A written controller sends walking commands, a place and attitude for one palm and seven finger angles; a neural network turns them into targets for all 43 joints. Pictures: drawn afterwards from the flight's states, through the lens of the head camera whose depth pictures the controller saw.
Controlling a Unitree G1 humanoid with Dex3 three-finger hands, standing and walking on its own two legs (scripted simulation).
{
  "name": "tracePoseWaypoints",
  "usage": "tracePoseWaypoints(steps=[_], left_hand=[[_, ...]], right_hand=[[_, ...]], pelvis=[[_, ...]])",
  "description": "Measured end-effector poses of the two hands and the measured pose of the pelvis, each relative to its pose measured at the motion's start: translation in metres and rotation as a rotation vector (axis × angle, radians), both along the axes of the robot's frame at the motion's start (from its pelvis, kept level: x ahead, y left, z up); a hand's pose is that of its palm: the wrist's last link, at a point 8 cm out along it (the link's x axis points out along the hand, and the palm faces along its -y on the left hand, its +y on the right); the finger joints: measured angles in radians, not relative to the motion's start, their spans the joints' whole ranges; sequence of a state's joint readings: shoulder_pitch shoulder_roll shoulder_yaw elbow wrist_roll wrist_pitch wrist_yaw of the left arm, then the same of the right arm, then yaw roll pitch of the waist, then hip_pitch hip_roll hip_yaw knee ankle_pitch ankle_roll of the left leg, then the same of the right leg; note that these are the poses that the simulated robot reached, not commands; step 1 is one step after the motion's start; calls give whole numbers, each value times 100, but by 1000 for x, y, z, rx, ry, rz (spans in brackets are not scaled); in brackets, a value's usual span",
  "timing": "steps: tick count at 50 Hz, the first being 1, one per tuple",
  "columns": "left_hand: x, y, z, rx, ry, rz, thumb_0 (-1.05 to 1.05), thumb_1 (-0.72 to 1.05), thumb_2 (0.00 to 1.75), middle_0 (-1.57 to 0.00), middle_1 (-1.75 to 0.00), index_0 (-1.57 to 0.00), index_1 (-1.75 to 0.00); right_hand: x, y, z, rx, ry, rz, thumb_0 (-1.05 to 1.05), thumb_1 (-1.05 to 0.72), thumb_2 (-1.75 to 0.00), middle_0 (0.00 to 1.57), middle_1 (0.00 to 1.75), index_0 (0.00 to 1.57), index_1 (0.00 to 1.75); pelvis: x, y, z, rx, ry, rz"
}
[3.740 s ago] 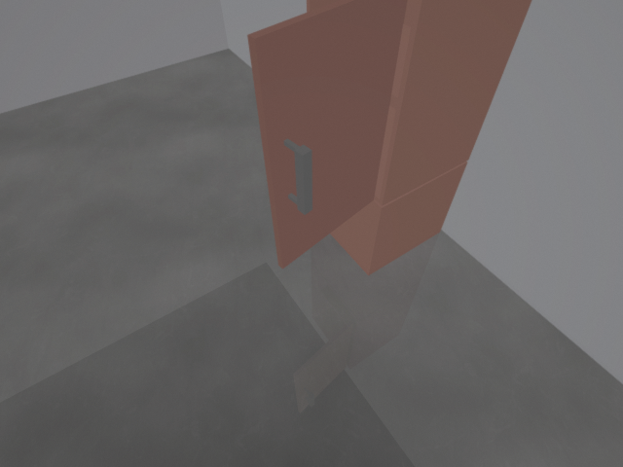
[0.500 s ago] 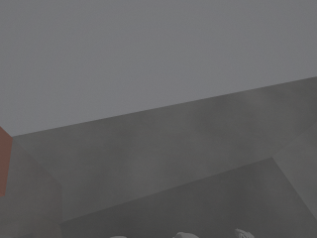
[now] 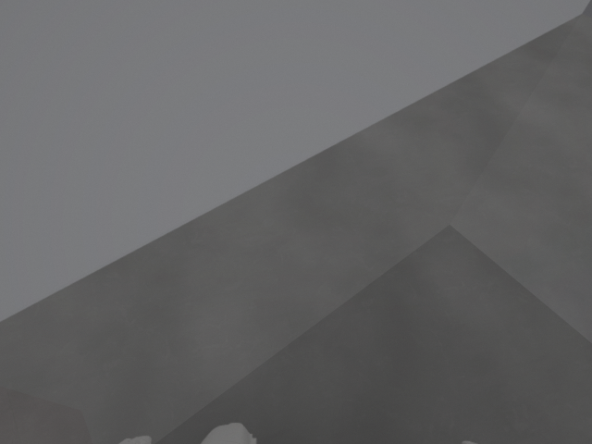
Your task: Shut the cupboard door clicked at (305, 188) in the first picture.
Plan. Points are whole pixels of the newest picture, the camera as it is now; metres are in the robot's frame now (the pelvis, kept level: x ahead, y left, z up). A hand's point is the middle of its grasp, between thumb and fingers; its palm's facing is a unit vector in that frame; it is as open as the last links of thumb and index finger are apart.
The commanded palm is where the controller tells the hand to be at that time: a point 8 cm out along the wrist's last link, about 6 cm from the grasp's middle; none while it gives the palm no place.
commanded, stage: walk around to get in front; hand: left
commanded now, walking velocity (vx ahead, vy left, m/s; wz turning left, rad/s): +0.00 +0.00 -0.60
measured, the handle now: out of the picture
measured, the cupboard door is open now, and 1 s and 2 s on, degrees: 100 100 100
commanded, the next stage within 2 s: walk to a spot facing it in 1.42 s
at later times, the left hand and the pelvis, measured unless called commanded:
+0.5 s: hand (212, 426) +0.16 +0.14 -0.15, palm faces -0.24 -0.93 -0.27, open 7.4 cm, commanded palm none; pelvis +0.04 -0.05 +0.00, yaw -17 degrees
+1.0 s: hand (296, 283) +0.40 +0.03 -0.15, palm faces -0.56 -0.81 -0.20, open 7.4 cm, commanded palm none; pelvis +0.20 -0.09 +0.01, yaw -35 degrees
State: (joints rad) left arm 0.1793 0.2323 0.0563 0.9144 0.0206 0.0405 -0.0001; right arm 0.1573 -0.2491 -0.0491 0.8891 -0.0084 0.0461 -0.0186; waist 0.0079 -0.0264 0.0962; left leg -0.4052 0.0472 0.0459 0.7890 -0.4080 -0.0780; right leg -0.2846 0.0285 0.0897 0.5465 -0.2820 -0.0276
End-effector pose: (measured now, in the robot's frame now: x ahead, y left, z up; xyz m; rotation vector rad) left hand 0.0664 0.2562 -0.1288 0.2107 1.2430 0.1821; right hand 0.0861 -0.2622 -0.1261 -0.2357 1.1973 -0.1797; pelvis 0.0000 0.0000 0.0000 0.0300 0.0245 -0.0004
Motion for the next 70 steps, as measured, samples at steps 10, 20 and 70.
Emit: tracePoseWaypoints(steps=[10,20,70], left_hand=[[53,-5,-8,-47,-27,-98,1,91,90,-20,-30,-20,-30],[101,-54,1,18,-72,-261,0,91,90,-20,-30,-20,-30],[453,-380,8,-64,-73,-784,-2,95,90,-20,-30,-20,-30]], right_hand=[[-27,11,5,-6,2,-55,0,-91,-90,20,30,20,30],[-71,-40,-29,44,72,-233,0,-90,-90,21,30,20,30],[66,-174,-7,116,34,-811,0,-91,-90,20,30,20,30]], pelvis=[[10,-1,-1,-40,5,-111],[21,-38,-16,-31,-3,-237],[297,-246,7,-21,-24,-754]])
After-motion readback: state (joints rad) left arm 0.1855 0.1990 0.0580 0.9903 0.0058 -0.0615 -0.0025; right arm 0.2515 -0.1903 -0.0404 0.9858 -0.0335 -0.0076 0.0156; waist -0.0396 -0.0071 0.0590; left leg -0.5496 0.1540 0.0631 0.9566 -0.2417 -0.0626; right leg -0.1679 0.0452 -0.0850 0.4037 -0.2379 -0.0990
